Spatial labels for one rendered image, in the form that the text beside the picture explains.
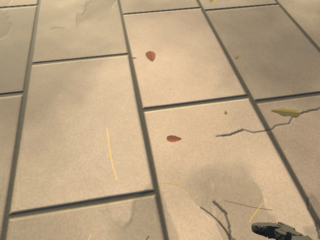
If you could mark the robot right hand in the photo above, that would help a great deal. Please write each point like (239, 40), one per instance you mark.
(278, 231)

